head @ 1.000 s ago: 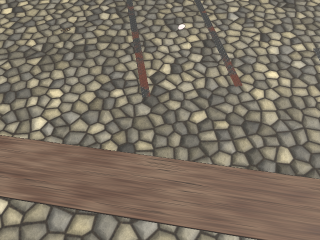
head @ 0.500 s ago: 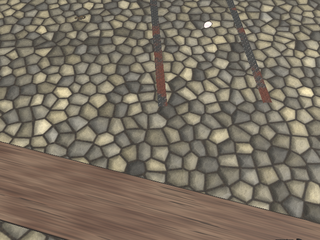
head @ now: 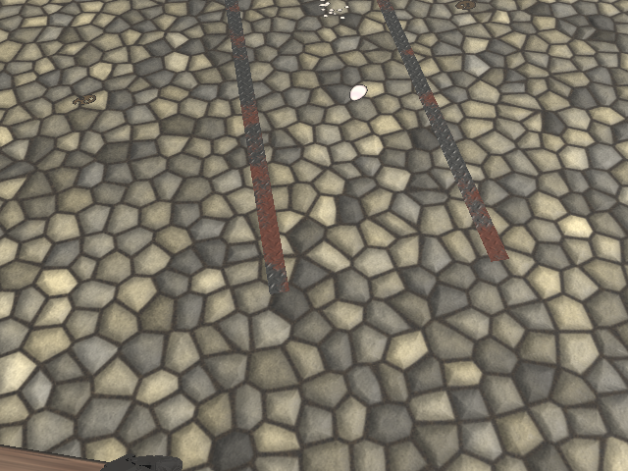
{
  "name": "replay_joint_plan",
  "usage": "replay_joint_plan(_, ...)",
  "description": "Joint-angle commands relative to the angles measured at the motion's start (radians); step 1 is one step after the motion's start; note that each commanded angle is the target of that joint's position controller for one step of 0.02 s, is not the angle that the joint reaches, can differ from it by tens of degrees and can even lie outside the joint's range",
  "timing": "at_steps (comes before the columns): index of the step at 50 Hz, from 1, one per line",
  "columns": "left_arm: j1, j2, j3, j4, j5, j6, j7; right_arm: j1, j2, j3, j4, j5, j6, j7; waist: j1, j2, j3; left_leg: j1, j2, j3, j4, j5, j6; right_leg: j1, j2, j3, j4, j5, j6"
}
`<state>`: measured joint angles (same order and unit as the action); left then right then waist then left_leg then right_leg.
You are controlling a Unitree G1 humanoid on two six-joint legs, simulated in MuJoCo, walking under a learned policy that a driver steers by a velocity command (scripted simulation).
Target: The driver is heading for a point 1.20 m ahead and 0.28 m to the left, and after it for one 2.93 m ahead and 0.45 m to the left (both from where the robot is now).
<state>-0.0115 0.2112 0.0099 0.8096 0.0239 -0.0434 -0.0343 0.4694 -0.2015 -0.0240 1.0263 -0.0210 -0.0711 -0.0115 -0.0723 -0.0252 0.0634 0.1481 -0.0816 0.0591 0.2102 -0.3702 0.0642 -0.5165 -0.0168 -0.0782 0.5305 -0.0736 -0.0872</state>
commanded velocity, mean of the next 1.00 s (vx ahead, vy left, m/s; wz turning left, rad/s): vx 0.50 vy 0.00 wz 0.00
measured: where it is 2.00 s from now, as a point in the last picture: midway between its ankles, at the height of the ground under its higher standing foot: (253, 250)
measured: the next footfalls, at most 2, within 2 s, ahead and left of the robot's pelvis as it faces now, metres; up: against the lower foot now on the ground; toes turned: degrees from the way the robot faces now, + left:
right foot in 0.02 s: +0.19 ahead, -0.09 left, +0.00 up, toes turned -3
left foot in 0.80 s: +0.66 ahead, +0.20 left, -0.12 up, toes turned +5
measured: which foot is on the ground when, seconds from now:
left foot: down 0.00-0.02, up 0.04-0.78, down 0.80-1.00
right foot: up 0.00-0.00, down 0.02-0.80, up 0.82-1.00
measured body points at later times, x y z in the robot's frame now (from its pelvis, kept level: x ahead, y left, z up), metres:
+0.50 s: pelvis +0.26 -0.01 +0.01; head +0.27 -0.01 +0.46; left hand +0.20 +0.24 -0.13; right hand +0.42 -0.25 -0.11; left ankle +0.37 +0.12 -0.68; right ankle +0.16 -0.08 -0.73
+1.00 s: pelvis +0.58 +0.12 -0.12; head +0.62 +0.14 +0.33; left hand +0.64 +0.38 -0.28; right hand +0.58 -0.13 -0.26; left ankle +0.62 +0.20 -0.85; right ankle +0.58 -0.02 -0.74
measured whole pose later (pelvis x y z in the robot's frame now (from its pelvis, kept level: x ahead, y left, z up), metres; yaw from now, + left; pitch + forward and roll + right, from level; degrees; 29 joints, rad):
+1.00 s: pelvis +0.58 +0.12 -0.12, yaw +0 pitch +0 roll +0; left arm 0.20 0.25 0.05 0.98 0.04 -0.03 0.00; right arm 0.33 -0.19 -0.04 1.03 -0.03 -0.07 0.01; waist 0.00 -0.05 0.09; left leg -0.31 -0.02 0.11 0.56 -0.24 0.07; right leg -0.64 -0.06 0.01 1.35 -0.31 -0.04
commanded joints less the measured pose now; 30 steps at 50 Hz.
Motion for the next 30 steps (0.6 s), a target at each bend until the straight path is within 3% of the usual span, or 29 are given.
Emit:
replay_joint_plan(1, 0.306, 0.147, 0.053, 0.043, 0.005, -0.031, 0.024, -0.016, -0.17, -0.031, -0.031, 0.0, 0.003, -0.011, 0.192, 0.082, -0.162, -0.069, 0.252, -0.044, 0.417, 1.008, 0.064, 0.374, 0.041, 0.005, -0.081, -0.026, -0.077)
replay_joint_plan(2, 0.476, 0.224, 0.075, 0.075, 0.034, -0.037, 0.039, 0.002, -0.126, -0.018, -0.065, 0.02, 0.003, -0.006, 0.232, -0.023, -0.3, -0.313, 0.19, -0.001, 0.737, 0.67, 0.04, 0.669, -0.182, 0.263, -0.085, -0.121, -0.139)
replay_joint_plan(3, 0.492, 0.287, 0.094, 0.08, 0.028, -0.025, 0.035, 0.121, -0.06, -0.011, -0.064, 0.04, 0.003, 0.005, 0.17, -0.209, -0.409, -0.657, -0.008, -0.004, 1.068, -0.146, 0.01, 0.894, -0.418, 0.723, -0.168, -0.153, -0.272)
replay_joint_plan(4, 0.428, 0.229, 0.085, 0.079, -0.011, -0.013, 0.026, 0.036, -0.161, -0.039, -0.055, 0.018, 0.005, -0.003, 0.172, -0.057, -0.316, -0.764, 0.036, -0.131, 1.148, -0.131, 0.029, 0.823, -0.368, 0.717, -0.211, -0.2, -0.244)
replay_joint_plan(5, 0.332, 0.184, 0.072, 0.067, -0.016, -0.013, 0.025, -0.047, -0.158, -0.042, -0.088, 0.022, -0.006, 0.0, 0.139, -0.037, -0.16, -0.787, 0.08, -0.133, 1.117, -0.032, 0.032, 0.663, -0.336, 0.551, -0.247, -0.131, -0.211)
replay_joint_plan(6, 0.276, 0.136, 0.061, 0.059, -0.009, -0.02, 0.022, -0.082, -0.137, -0.037, -0.092, 0.024, -0.01, 0.002, 0.113, -0.001, -0.093, -0.747, 0.115, -0.127, 1.055, 0.035, 0.028, 0.54, -0.295, 0.449, -0.287, -0.018, -0.183)
replay_joint_plan(8, 0.261, 0.092, 0.047, 0.082, -0.011, -0.036, 0.026, -0.067, -0.111, -0.035, -0.087, -0.003, 0.016, 0.01, 0.055, -0.025, -0.053, -0.646, 0.153, -0.127, 0.949, 0.067, 0.006, 0.398, -0.219, 0.306, -0.325, 0.122, -0.127)
replay_joint_plan(10, 0.295, 0.1, 0.046, 0.102, -0.016, -0.056, 0.025, -0.077, -0.094, -0.036, -0.093, -0.007, 0.04, 0.019, 0.039, -0.029, -0.053, -0.609, 0.159, -0.118, 0.876, 0.082, -0.013, 0.362, -0.199, 0.258, -0.359, 0.165, -0.126)
replay_joint_plan(12, 0.315, 0.135, 0.054, 0.116, -0.022, -0.064, 0.024, -0.147, -0.091, -0.035, -0.117, -0.011, 0.056, 0.023, 0.034, -0.026, -0.018, -0.653, 0.173, -0.093, 0.79, 0.148, -0.03, 0.34, -0.181, 0.213, -0.402, 0.151, -0.133)
replay_joint_plan(16, 0.377, 0.14, 0.049, 0.142, -0.027, -0.058, 0.025, -0.338, -0.081, -0.026, -0.184, -0.008, 0.053, 0.036, 0.074, -0.03, 0.011, -0.705, 0.18, -0.045, 0.563, 0.321, -0.047, 0.369, -0.141, 0.15, -0.432, 0.197, -0.11)
replay_joint_plan(18, 0.426, 0.152, 0.053, 0.16, -0.021, -0.053, 0.027, -0.355, -0.077, -0.02, -0.184, -0.006, 0.056, 0.041, 0.091, -0.043, -0.016, -0.689, 0.169, -0.028, 0.552, 0.367, -0.047, 0.412, -0.145, 0.133, -0.416, 0.252, -0.108)
replay_joint_plan(19, 0.463, 0.154, 0.054, 0.176, -0.01, -0.053, 0.03, -0.335, -0.097, -0.026, -0.17, -0.011, 0.057, 0.041, 0.088, -0.049, -0.029, -0.738, 0.19, -0.058, 0.622, 0.418, -0.033, 0.487, -0.19, 0.154, -0.394, 0.306, -0.125)
replay_joint_plan(20, 0.469, 0.149, 0.053, 0.17, -0.003, -0.053, 0.031, -0.339, -0.118, -0.033, -0.164, -0.009, 0.054, 0.04, 0.09, -0.021, -0.037, -0.779, 0.189, -0.053, 0.649, 0.442, -0.028, 0.527, -0.19, 0.145, -0.371, 0.286, -0.134)
replay_joint_plan(25, 0.542, 0.139, 0.055, 0.183, 0.012, -0.04, 0.043, -0.479, -0.132, -0.044, -0.2, -0.025, 0.05, 0.048, 0.13, -0.022, 0.04, -0.917, 0.186, -0.047, 0.646, 0.308, -0.009, 0.661, -0.233, 0.176, -0.298, 0.291, -0.162)
replay_joint_plan(26, 0.541, 0.144, 0.059, 0.183, 0.01, -0.039, 0.047, -0.495, -0.129, -0.043, -0.203, -0.023, 0.046, 0.048, 0.133, -0.02, 0.049, -0.908, 0.177, -0.031, 0.623, 0.282, -0.007, 0.669, -0.231, 0.17, -0.277, 0.31, -0.158)
replay_joint_plan(27, 0.606, 0.15, 0.065, 0.216, 0.02, -0.049, 0.064, -0.556, -0.136, -0.05, -0.228, -0.017, 0.036, 0.045, 0.161, -0.07, 0.076, -1.066, 0.226, -0.142, 0.623, 0.354, 0.0, 0.835, -0.273, 0.231, -0.248, 0.285, -0.147)
replay_joint_plan(29, 0.63, 0.176, 0.077, 0.222, 0.023, -0.053, 0.083, -0.611, -0.158, -0.055, -0.245, -0.017, 0.011, 0.047, 0.186, -0.037, 0.101, -1.217, 0.23, -0.158, 0.589, 0.281, -0.004, 0.978, -0.299, 0.253, -0.208, 0.281, -0.135)
replay_joint_plan(30, 0.661, 0.181, 0.081, 0.228, 0.029, -0.06, 0.088, -0.678, -0.154, -0.056, -0.264, -0.007, -0.003, 0.044, 0.225, -0.034, 0.115, -1.29, 0.214, -0.142, 0.557, 0.283, -0.018, 1.027, -0.262, 0.256, -0.196, 0.2, -0.133)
